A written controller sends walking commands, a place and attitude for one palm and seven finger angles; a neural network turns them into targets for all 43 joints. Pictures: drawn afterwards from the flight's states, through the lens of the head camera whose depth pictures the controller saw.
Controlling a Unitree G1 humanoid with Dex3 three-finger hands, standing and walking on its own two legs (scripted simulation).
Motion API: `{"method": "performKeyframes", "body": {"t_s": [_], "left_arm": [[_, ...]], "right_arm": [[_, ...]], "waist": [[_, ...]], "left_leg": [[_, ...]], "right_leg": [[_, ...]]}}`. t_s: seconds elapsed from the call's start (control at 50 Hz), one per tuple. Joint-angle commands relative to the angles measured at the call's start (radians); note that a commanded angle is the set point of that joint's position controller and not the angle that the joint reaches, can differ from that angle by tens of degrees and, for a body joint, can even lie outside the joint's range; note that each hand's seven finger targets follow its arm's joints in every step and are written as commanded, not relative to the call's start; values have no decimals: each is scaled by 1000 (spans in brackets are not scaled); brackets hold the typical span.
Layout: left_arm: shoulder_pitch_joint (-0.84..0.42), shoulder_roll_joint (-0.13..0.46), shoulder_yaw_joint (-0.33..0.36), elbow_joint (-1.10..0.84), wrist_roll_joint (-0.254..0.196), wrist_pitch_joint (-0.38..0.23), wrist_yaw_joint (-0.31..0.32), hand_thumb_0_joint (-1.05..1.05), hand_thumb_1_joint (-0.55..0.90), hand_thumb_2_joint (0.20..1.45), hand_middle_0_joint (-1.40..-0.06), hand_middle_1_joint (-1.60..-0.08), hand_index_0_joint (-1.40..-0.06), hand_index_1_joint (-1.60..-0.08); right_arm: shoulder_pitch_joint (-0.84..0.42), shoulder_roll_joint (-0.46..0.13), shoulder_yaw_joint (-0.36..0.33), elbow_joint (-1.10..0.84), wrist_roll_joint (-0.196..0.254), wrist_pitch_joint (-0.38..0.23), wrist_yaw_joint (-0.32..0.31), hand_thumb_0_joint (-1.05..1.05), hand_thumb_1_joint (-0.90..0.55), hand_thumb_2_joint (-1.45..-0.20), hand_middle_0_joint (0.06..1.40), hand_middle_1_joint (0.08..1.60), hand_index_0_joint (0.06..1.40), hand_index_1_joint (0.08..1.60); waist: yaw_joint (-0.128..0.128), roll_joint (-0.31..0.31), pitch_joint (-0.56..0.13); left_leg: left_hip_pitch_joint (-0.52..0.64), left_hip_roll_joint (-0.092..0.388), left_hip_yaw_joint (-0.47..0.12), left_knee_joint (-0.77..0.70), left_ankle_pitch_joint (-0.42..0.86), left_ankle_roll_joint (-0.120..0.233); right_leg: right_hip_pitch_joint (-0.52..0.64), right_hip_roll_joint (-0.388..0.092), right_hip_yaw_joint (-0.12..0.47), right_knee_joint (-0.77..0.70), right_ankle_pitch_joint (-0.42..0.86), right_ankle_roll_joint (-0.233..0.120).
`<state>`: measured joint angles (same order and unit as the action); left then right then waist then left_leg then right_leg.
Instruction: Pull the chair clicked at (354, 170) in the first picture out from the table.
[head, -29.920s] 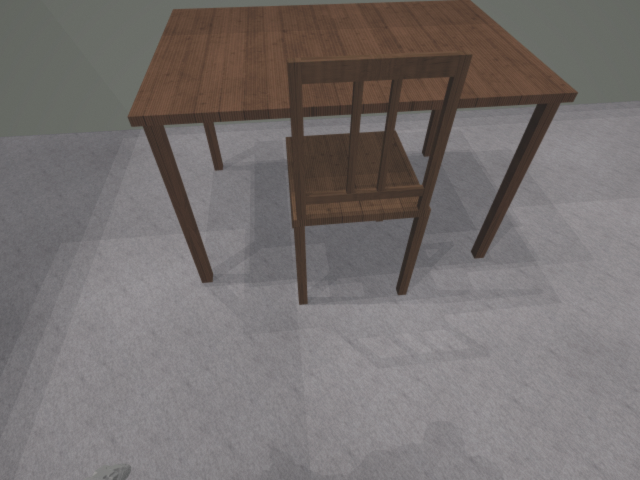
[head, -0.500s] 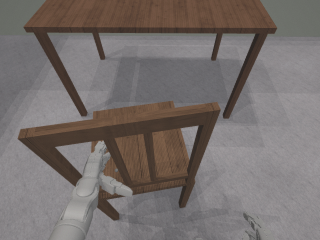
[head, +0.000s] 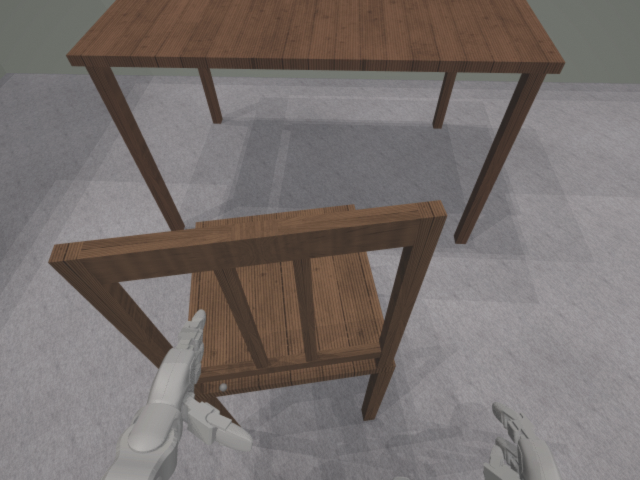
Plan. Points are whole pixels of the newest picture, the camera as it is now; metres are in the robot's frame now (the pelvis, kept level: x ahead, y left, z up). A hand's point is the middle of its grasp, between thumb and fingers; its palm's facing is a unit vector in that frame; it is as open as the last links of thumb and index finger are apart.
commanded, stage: draw the fingers out of the gap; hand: left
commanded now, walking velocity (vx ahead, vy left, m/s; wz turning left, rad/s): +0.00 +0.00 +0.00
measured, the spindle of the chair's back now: (246, 324) +0.33 +0.11 -0.04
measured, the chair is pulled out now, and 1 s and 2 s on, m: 0.55 0.55 0.55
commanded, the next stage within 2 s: draw the hand back to the body in 0.40 s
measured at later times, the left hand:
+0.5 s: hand (212, 451) +0.17 +0.13 -0.03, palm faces -0.04 -0.99 -0.16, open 17.5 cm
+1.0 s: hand (152, 435) +0.17 +0.16 +0.07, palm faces +0.02 -0.99 -0.12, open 17.4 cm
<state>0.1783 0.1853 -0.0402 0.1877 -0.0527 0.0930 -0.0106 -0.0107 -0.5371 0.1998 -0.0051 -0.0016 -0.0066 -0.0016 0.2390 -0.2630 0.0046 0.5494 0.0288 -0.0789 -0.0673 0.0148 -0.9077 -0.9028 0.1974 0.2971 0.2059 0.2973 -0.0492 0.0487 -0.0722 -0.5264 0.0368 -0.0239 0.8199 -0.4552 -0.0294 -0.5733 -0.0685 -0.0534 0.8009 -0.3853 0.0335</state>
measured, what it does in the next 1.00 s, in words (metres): stands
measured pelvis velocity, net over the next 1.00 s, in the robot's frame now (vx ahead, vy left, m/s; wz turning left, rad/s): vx -0.01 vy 0.00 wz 0.01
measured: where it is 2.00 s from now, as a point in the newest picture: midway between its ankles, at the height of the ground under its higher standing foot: outside the picture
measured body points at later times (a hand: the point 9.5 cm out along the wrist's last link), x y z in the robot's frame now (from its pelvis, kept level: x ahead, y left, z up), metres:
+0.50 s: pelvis +0.00 +0.01 -0.01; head +0.03 +0.00 +0.44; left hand +0.17 +0.18 -0.01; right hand +0.18 -0.23 -0.08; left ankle -0.03 +0.14 -0.70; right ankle +0.00 -0.14 -0.70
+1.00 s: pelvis -0.01 +0.00 -0.02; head +0.02 -0.02 +0.43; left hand +0.16 +0.22 +0.08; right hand +0.17 -0.23 -0.10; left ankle -0.03 +0.14 -0.70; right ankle +0.00 -0.14 -0.70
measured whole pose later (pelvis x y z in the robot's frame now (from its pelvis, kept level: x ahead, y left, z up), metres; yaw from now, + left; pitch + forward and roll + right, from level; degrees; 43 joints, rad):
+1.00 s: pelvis -0.01 +0.00 -0.02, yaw +1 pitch +9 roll -1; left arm 0.64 0.24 0.08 -0.39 -0.23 -0.20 -0.12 -0.01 -0.53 0.20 -0.01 0.00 -0.01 0.00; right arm 0.22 -0.20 -0.01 0.52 0.07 -0.14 -0.09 0.02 -0.91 -0.90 0.20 0.30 0.21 0.30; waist 0.00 0.07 -0.11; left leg -0.62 0.04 -0.05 0.99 -0.53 -0.03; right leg -0.65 -0.07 -0.07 0.95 -0.45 0.03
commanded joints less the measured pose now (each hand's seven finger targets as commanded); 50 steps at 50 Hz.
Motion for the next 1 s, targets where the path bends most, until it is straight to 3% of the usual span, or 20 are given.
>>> {"method": "performKeyframes", "body": {"t_s": [0.0,0.12,0.16,0.22,0.26,0.38,0.4,0.5,0.52,0.54,0.58,0.62,0.7,0.76,0.78,0.84,0.86,0.9,0.96,0.98], "left_arm": [[-82,107,55,-285,-3,-73,21,0,-550,200,0,0,0,0],[23,53,-19,-347,7,-48,24,0,-550,200,0,0,0,0],[88,78,6,-339,5,-29,23,0,-550,200,0,0,0,0],[152,50,-27,-410,9,-16,24,0,-550,200,0,0,0,0],[197,89,12,-428,18,-9,36,0,-550,200,0,0,0,0],[275,77,-15,-562,39,-24,62,0,-550,200,0,0,0,0],[323,48,-45,-578,40,-24,60,0,-550,200,0,0,0,0],[416,27,-86,-625,46,-16,52,0,-550,200,0,0,0,0],[299,-69,-77,-782,-84,-159,42,0,-550,200,0,0,0,0],[342,4,-22,-709,-78,-224,40,0,-550,200,0,0,0,0],[365,60,50,-741,-92,-296,38,0,-550,200,0,0,0,0],[372,43,44,-758,-96,-381,18,0,-550,200,0,0,0,0],[396,35,38,-671,-88,-530,-42,0,-550,200,0,0,0,0],[505,51,58,-629,-99,-470,-106,0,-550,200,0,0,0,0],[488,52,52,-675,-114,-439,-122,0,-550,200,0,0,0,0],[444,132,154,-788,-158,-367,-122,0,-550,200,0,0,0,0],[435,171,202,-811,-170,-360,-109,0,-550,200,0,0,0,0],[435,167,239,-862,-195,-371,-89,0,-550,200,0,0,0,0],[425,163,262,-839,-219,-392,-86,0,-441,252,-15,-23,-15,-23],[427,127,229,-816,-226,-392,-100,0,-405,270,-20,-30,-20,-30]], "right_arm": [[-47,-115,-46,-162,1,-70,-23,0,-900,-900,200,300,200,300],[-54,-109,-40,-184,4,-87,-19,0,-900,-900,200,300,200,300],[-64,-115,-42,-189,3,-86,-20,0,-900,-900,200,300,200,300],[-69,-106,-39,-215,3,-90,-17,0,-900,-900,200,300,200,300],[-76,-104,-43,-216,3,-87,-21,0,-900,-900,200,300,200,300],[-65,-86,-41,-238,-1,-89,-28,0,-900,-900,200,300,200,300],[-70,-81,-40,-245,1,-92,-26,0,-900,-900,200,300,200,300],[-75,-76,-43,-256,3,-95,-29,0,-900,-900,200,300,200,300],[-66,-62,-36,-248,0,-121,-32,0,-900,-900,200,300,200,300],[-68,-70,-44,-213,-5,-136,-32,0,-900,-900,200,300,200,300],[-52,-68,-49,-204,-1,-146,-33,0,-900,-900,200,300,200,300],[-58,-55,-52,-195,4,-156,-22,0,-900,-900,200,300,200,300],[-88,-47,-67,-165,7,-150,10,0,-900,-900,200,300,200,300],[-120,-62,-74,-204,24,-126,18,0,-900,-900,200,300,200,300],[-121,-65,-70,-223,29,-120,14,0,-900,-900,200,300,200,300],[-134,-64,-65,-243,36,-109,-14,0,-900,-900,200,300,200,300],[-145,-60,-63,-235,36,-110,-25,0,-900,-900,200,300,200,300],[-124,-42,-57,-223,38,-120,-35,0,-900,-900,200,300,200,300],[-117,-42,-55,-187,42,-140,-40,0,-900,-900,200,300,200,300],[-110,-44,-51,-181,44,-149,-39,0,-900,-900,200,300,200,300]], "waist": [[1,-53,-223],[-5,-30,-200],[7,-63,-195],[11,-61,-194],[21,-72,-189],[15,-42,-181],[17,-24,-180],[9,-32,-172],[-7,-94,-136],[14,-91,-164],[27,-63,-203],[35,6,-205],[34,-24,-165],[55,-6,-196],[44,-6,-215],[48,-62,-227],[57,-65,-224],[60,-48,-216],[52,-60,-176],[37,-67,-149]], "left_leg": [[56,-29,26,-92,300,43],[50,-28,13,-77,282,39],[27,-27,8,-74,278,40],[17,-31,6,-69,273,38],[3,-31,9,-61,269,40],[-3,-34,2,-42,262,40],[0,-35,3,-38,263,39],[-20,-35,-6,-20,252,39],[-47,-45,-12,21,252,30],[-59,-46,-11,35,236,29],[-57,-49,-8,41,245,29],[-56,-47,-4,55,258,20],[-136,-37,-6,100,217,16],[-123,-33,3,64,180,23],[-109,-34,6,53,167,26],[-95,-35,1,26,143,35],[-94,-36,0,25,151,37],[-66,-36,-3,8,190,36],[-44,-32,-7,-4,217,34],[-31,-32,-4,-11,216,33]], "right_leg": [[157,21,-28,-79,278,-29],[110,20,-40,-62,235,-30],[119,20,-42,-61,231,-31],[112,17,-46,-48,226,-30],[111,20,-43,-46,217,-32],[77,22,-45,-24,192,-36],[69,21,-45,-21,189,-37],[44,22,-53,-5,175,-35],[-17,37,-74,10,186,-32],[-13,38,-63,28,164,-36],[2,38,-54,40,165,-39],[-27,38,-54,71,162,-43],[-84,39,-44,113,128,-45],[-6,32,-33,80,105,-46],[13,29,-32,68,101,-40],[64,26,-27,27,73,-31],[83,26,-20,16,78,-31],[104,28,-29,4,121,-33],[104,35,-35,-23,150,-33],[96,36,-39,-33,156,-28]]}}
